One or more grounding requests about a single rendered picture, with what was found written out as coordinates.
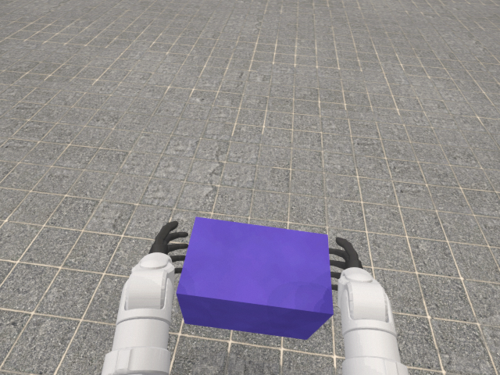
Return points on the left robot hand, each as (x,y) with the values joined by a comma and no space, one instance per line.
(162,240)

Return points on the right robot hand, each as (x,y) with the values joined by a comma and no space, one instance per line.
(349,255)

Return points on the robot right forearm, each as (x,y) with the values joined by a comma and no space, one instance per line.
(368,326)

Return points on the robot left forearm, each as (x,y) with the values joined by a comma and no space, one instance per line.
(143,321)

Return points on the carton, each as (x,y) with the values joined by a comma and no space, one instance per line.
(257,279)

